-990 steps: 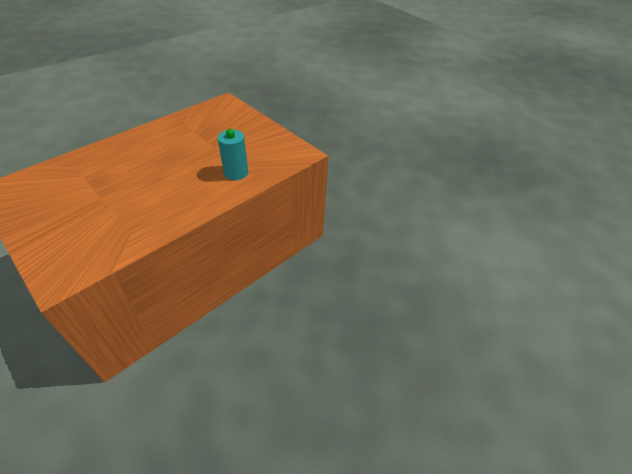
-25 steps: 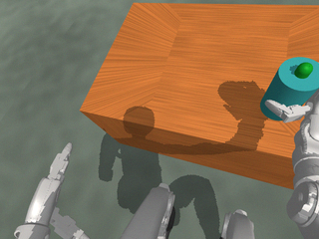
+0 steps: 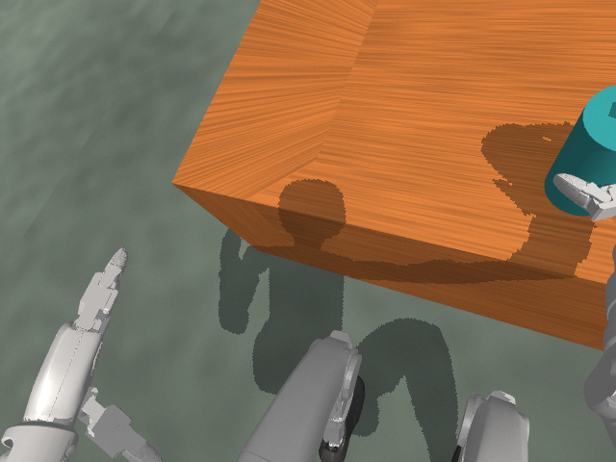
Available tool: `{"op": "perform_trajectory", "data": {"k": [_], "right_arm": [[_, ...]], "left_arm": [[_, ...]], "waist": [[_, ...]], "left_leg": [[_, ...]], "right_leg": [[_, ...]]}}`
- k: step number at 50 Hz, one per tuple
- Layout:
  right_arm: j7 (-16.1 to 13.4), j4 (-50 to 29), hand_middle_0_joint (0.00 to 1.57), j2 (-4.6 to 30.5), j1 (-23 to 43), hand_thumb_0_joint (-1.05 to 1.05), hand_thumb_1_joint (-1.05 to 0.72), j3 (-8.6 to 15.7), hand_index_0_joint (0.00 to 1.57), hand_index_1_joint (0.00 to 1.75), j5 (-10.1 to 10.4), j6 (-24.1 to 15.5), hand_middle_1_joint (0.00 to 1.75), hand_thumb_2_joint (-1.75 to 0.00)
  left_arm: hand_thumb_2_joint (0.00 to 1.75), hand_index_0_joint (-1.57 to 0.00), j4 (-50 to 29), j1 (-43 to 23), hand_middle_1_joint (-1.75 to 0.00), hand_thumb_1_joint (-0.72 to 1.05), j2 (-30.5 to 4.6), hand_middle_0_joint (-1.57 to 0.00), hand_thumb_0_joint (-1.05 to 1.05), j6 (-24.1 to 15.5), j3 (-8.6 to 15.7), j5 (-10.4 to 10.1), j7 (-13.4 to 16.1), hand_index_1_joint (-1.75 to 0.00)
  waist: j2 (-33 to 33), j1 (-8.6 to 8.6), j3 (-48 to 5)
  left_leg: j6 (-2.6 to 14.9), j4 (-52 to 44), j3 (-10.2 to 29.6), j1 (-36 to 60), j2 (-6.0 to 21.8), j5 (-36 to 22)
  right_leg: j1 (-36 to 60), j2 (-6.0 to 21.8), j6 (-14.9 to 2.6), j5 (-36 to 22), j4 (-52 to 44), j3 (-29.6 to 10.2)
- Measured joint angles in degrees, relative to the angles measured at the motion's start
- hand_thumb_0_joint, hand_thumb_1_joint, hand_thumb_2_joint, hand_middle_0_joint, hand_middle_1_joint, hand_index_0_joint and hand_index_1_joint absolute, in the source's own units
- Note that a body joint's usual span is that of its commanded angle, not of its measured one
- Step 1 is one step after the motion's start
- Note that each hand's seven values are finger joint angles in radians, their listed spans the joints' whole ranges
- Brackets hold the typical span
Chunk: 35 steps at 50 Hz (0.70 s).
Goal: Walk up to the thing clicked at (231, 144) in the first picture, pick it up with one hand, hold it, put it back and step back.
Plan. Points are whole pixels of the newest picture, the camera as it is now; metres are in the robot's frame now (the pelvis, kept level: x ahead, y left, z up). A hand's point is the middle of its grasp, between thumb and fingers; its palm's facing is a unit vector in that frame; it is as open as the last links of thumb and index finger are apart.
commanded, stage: lower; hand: right
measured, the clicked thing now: (608, 150) +0.55 -0.17 -0.03
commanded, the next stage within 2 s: loosen in 0.38 s
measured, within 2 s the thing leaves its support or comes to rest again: rests again in 1.46 s
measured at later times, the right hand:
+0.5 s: hand (603, 171) +0.55 -0.18 -0.08, palm faces +0.16 +0.99 -0.02, open 11.3 cm
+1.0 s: hand out of the picture +0.56 -0.19 -0.06, palm faces +0.15 +0.99 -0.01, open 13.3 cm
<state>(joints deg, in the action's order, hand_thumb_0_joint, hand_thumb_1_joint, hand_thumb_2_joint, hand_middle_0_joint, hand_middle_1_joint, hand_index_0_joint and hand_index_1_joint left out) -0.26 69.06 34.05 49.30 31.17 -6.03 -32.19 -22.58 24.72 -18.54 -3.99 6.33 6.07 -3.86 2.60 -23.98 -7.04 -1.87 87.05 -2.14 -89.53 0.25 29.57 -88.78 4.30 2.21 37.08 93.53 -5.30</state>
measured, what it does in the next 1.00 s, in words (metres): stands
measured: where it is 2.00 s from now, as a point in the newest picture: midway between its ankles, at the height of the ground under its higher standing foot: outside the picture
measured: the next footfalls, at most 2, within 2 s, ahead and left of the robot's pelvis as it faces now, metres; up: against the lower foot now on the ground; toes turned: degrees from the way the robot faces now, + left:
none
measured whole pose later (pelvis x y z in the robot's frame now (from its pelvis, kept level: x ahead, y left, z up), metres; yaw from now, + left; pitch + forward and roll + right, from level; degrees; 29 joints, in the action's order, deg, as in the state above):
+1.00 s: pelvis -0.01 +0.00 -0.03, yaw +0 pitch +33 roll +5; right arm 1.9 67.0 38.2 52.2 32.5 -6.1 -29.1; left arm -29.9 27.0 -21.2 -5.2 10.2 4.2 -4.2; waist 2.4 -25.8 -6.9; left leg -2.0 93.5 -2.0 -96.4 0.4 30.1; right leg -95.6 3.7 2.2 37.8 100.2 -5.9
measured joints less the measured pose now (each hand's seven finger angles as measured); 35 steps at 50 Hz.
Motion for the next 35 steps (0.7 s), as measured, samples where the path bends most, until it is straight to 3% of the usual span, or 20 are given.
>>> {"op": "perform_trajectory", "data": {"k": [7,27,35], "right_arm": [[0.3,-0.2,0.63,0.8,-0.2,-0.01,0.61,0.8,0.68,1.07,0.1,0.3,1.04,-1.08],[1.3,-0.8,0.63,3.5,0.2,-0.01,0.61,1.7,0.68,1.07,0.0,1.7,1.04,-1.08],[1.8,-2.4,0.71,3.8,0.1,-0.01,0.56,1.4,0.77,0.92,0.4,2.6,0.89,-0.93]], "left_arm": [[0.05,-0.06,-1.4,0.6,-0.05,-0.52,0.1,-0.06,-0.01,-0.7,-0.7,0.0,-0.4,-0.05],[0.06,-0.05,-5.7,0.8,-0.04,-0.53,-2.3,-0.06,-0.01,-0.8,2.4,-1.2,-0.2,-0.05],[0.04,-0.07,-5.9,1.4,-0.05,-0.50,-2.5,-0.07,-0.01,-1.5,3.2,-1.5,0.0,-0.04]], "waist": [[-0.3,-0.57,-0.1],[0.5,-2.20,0.4],[0.6,-2.21,0.4]], "left_leg": [[-0.02,1.6,0.0,-1.8,0.0,0.4],[0.15,5.4,0.0,-5.9,-0.2,0.5],[0.11,5.9,0.0,-6.6,-0.1,0.4]], "right_leg": [[-1.8,0.0,0.03,0.5,1.6,-0.2],[-5.6,-0.1,0.29,0.7,5.4,-0.5],[-6.4,-0.2,0.28,0.7,6.1,-0.7]]}}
